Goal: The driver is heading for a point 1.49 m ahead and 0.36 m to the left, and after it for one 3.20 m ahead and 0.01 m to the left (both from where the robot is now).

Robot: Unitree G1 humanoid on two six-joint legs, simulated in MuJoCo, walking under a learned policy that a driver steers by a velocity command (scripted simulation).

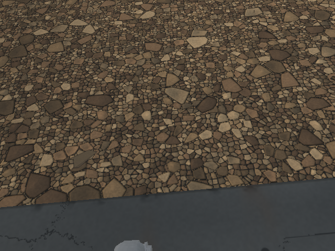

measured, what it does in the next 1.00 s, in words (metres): climbs, turning left: left foot 0.18 m higher, then right foot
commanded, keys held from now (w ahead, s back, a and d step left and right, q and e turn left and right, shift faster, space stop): w+q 0.86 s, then w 0.14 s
